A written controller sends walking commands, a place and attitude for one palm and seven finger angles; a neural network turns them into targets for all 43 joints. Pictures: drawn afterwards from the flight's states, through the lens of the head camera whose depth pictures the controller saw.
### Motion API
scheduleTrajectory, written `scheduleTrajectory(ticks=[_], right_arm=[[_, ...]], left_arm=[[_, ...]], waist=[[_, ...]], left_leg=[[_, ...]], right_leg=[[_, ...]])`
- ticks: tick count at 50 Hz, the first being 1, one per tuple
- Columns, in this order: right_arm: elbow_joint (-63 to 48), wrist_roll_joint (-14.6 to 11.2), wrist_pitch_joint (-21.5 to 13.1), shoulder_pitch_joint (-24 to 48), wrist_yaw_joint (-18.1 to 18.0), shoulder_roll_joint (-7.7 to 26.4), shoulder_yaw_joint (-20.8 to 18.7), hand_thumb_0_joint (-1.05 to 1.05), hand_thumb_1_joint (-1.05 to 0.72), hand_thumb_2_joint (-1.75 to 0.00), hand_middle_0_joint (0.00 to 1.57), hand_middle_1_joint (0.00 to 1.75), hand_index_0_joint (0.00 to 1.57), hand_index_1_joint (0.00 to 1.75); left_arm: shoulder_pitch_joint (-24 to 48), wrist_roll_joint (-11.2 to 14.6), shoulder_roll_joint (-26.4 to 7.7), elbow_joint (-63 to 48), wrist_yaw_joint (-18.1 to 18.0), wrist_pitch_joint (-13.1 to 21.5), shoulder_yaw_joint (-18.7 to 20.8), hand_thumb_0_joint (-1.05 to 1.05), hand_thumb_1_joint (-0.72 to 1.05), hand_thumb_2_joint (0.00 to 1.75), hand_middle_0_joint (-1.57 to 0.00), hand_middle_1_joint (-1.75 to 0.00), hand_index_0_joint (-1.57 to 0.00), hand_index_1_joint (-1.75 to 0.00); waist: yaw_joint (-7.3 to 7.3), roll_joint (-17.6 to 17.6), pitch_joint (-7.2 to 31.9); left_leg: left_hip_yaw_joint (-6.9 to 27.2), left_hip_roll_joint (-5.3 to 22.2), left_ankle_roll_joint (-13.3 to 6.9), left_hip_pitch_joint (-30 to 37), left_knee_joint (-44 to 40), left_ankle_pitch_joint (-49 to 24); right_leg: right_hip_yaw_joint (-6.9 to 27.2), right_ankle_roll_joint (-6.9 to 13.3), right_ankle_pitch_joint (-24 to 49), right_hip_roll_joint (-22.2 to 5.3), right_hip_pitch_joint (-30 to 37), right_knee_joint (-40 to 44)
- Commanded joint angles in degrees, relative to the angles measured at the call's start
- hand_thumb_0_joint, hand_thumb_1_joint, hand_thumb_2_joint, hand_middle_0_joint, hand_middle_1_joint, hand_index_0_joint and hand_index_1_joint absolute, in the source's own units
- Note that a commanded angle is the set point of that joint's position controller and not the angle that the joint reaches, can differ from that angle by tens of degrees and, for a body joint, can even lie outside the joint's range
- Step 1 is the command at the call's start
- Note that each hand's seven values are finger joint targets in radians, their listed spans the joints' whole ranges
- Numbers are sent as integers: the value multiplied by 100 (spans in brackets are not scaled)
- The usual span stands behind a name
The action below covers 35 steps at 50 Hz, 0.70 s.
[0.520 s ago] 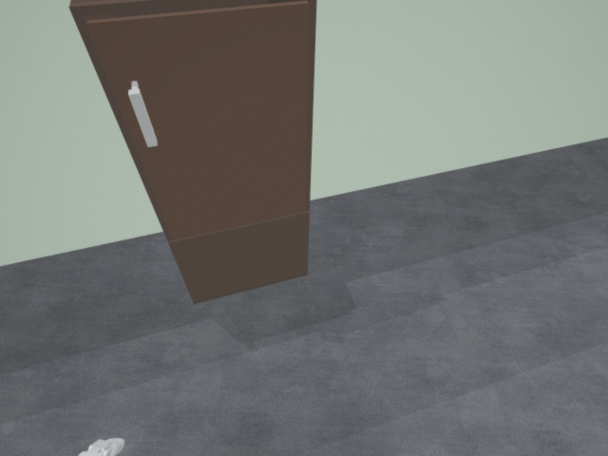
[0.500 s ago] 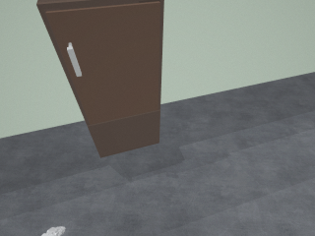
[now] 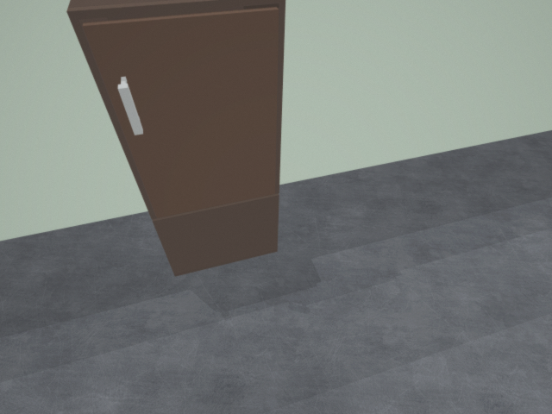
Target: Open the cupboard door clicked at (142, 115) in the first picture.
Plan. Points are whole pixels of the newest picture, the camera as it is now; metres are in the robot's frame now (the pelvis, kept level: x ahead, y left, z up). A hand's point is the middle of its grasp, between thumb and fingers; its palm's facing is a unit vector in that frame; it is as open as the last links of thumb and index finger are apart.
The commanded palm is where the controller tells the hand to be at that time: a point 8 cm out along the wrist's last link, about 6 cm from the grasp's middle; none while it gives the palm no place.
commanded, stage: stand and wait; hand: left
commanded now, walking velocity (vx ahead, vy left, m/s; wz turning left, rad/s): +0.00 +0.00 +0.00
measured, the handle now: (131, 106) +0.72 +0.39 +0.05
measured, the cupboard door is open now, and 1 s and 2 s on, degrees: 0 0 0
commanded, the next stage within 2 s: look at it before walking up in 0.30 s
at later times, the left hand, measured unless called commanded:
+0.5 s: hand out of the picture +0.07 +0.24 -0.15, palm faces -0.02 -0.94 -0.33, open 7.4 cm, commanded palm none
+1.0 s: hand out of the picture +0.06 +0.25 -0.15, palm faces -0.02 -0.94 -0.33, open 7.4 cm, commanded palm none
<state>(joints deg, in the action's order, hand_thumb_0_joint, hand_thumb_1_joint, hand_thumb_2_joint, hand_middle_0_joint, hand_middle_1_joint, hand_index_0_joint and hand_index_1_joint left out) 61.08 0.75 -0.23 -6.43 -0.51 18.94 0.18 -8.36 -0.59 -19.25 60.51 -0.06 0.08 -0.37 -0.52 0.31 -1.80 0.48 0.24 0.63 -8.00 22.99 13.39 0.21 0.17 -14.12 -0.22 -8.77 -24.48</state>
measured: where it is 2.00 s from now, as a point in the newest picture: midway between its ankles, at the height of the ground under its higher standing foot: outside the picture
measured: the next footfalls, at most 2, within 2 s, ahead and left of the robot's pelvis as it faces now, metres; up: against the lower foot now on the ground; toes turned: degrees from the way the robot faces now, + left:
right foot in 2.00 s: -0.01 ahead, -0.08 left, +0.00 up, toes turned +13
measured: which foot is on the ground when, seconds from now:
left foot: down 0.00-1.00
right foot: down 0.00-1.00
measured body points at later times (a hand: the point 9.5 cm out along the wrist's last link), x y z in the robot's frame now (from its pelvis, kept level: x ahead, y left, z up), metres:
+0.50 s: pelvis -0.01 +0.00 +0.00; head -0.01 +0.00 +0.45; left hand +0.07 +0.29 -0.13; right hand +0.06 -0.30 -0.13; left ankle -0.01 +0.13 -0.74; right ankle -0.01 -0.12 -0.74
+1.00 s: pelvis -0.01 +0.00 +0.00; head -0.01 +0.00 +0.45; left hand +0.06 +0.30 -0.13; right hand +0.07 -0.29 -0.13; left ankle -0.01 +0.13 -0.74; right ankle -0.01 -0.12 -0.74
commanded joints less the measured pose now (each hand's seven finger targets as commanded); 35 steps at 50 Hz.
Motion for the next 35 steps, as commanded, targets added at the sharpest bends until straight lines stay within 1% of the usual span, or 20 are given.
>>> scheduleTrajectory(ticks=[1, 2, 5, 6, 7, 8, 9, 11, 12, 15, 17, 20, 22, 24, 25, 27, 30, 31, 35], right_arm=[[-342, -10, -158, 314, -49, 1126, -240, 0, -90, -90, 20, 30, 20, 30], [-311, -8, -161, 315, -46, 1137, -244, 0, -90, -90, 20, 30, 20, 30], [-249, -14, -167, 276, -47, 1135, -236, 0, -90, -90, 20, 30, 20, 30], [-225, -14, -164, 292, -49, 1148, -233, 0, -90, -90, 20, 30, 20, 30], [-220, -14, -166, 276, -50, 1145, -232, 0, -90, -90, 20, 30, 20, 30], [-187, -16, -163, 264, -48, 1151, -226, 0, -90, -90, 20, 30, 20, 30], [-190, -19, -156, 227, -45, 1140, -230, 0, -90, -90, 20, 30, 20, 30], [-152, -18, -160, 239, -43, 1153, -225, 0, -90, -90, 20, 30, 20, 30], [-142, -13, -161, 230, -44, 1163, -221, 0, -90, -90, 20, 30, 20, 30], [-122, -14, -158, 224, -40, 1151, -218, 0, -90, -90, 20, 30, 20, 30], [-106, -12, -162, 189, -36, 1154, -222, 0, -90, -90, 20, 30, 20, 30], [-94, -13, -171, 166, -36, 1156, -217, 0, -90, -90, 20, 30, 20, 30], [-93, -12, -170, 180, -36, 1157, -215, 0, -90, -90, 20, 30, 20, 30], [-88, -19, -172, 154, -35, 1145, -223, 0, -90, -90, 20, 30, 20, 30], [-80, -17, -169, 177, -35, 1148, -223, 0, -90, -90, 20, 30, 20, 30], [-71, -18, -171, 159, -33, 1148, -223, 0, -90, -90, 20, 30, 20, 30], [-71, -19, -176, 162, -33, 1151, -224, 0, -90, -90, 20, 30, 20, 30], [-69, -18, -179, 151, -35, 1149, -221, 0, -90, -90, 20, 30, 20, 30], [-70, -25, -178, 145, -35, 1148, -220, 0, -90, -90, 20, 30, 20, 30]], left_arm=[[320, 4, -1180, -367, -66, 150, 249, 0, 90, 90, -20, -30, -20, -30], [314, 8, -1177, -346, -63, 151, 245, 0, 90, 90, -20, -30, -20, -30], [287, 10, -1183, -301, -68, 160, 246, 0, 90, 90, -20, -30, -20, -30], [295, 16, -1189, -285, -65, 157, 235, 0, 90, 90, -20, -30, -20, -30], [285, 13, -1187, -262, -62, 160, 242, 0, 90, 90, -20, -30, -20, -30], [303, 12, -1193, -250, -62, 158, 240, 0, 90, 90, -20, -30, -20, -30], [312, 7, -1198, -252, -65, 160, 246, 0, 90, 90, -20, -30, -20, -30], [316, 7, -1186, -230, -63, 154, 241, 0, 90, 90, -20, -30, -20, -30], [304, 12, -1184, -216, -59, 153, 235, 0, 90, 90, -20, -30, -20, -30], [314, 4, -1184, -202, -59, 146, 240, 0, 90, 90, -20, -30, -20, -30], [321, 1, -1180, -203, -57, 145, 233, 0, 90, 90, -20, -30, -20, -30], [324, 2, -1183, -202, -58, 152, 239, 0, 90, 90, -20, -30, -20, -30], [324, 0, -1180, -191, -53, 152, 237, 0, 90, 90, -20, -30, -20, -30], [325, -6, -1182, -207, -59, 161, 249, 0, 90, 90, -20, -30, -20, -30], [316, -2, -1173, -190, -59, 162, 241, 0, 90, 90, -20, -30, -20, -30], [319, -1, -1181, -190, -56, 161, 240, 0, 90, 90, -20, -30, -20, -30], [300, -2, -1180, -185, -58, 161, 239, 0, 90, 90, -20, -30, -20, -30], [317, -4, -1180, -184, -58, 167, 243, 0, 90, 90, -20, -30, -20, -30], [294, -2, -1184, -180, -61, 171, 242, 0, 90, 90, -20, -30, -20, -30]], waist=[[45, 12, 403], [47, -32, 424], [40, 3, 516], [40, -59, 422], [44, -30, 457], [45, -31, 395], [48, 45, 392], [41, 42, 313], [41, -18, 305], [33, -47, 189], [45, -16, 206], [49, -14, 308], [41, -16, 229], [47, 53, 279], [43, 4, 267], [50, 12, 247], [45, -46, 311], [55, 11, 321], [48, 0, 328]], left_leg=[[419, 594, -219, 83, -333, -962], [430, 591, -214, 116, -356, -943], [426, 616, -215, 165, -354, -1040], [420, 609, -203, 141, -373, -972], [426, 613, -203, 163, -381, -980], [418, 618, -197, 109, -414, -907], [447, 614, -197, 93, -417, -903], [445, 611, -196, 71, -467, -796], [441, 616, -195, 79, -475, -781], [461, 615, -192, 1, -523, -662], [483, 611, -196, 14, -551, -604], [489, 622, -194, 58, -539, -678], [481, 622, -191, 31, -545, -680], [478, 630, -191, 38, -528, -760], [484, 620, -188, 49, -535, -703], [478, 623, -185, 30, -555, -666], [498, 626, -190, 67, -541, -738], [502, 631, -187, 77, -544, -802], [492, 640, -187, 81, -540, -849]], right_leg=[[596, 181, 1124, -679, 65, 467], [606, 181, 1085, -671, 61, 478], [598, 184, 1204, -684, 137, 477], [614, 184, 1138, -680, 77, 516], [622, 185, 1154, -676, 102, 524], [632, 184, 1090, -676, 91, 550], [617, 182, 1050, -668, 103, 559], [647, 177, 891, -666, 39, 607], [637, 177, 844, -668, 16, 626], [642, 166, 651, -654, -38, 674], [662, 165, 536, -648, -57, 713], [658, 163, 606, -649, -12, 697], [658, 159, 631, -647, -48, 719], [648, 163, 733, -651, 1, 698], [658, 159, 662, -661, -31, 723], [661, 157, 605, -653, -39, 744], [659, 155, 681, -652, -4, 728], [659, 159, 766, -648, 16, 716], [625, 153, 847, -666, 52, 715]])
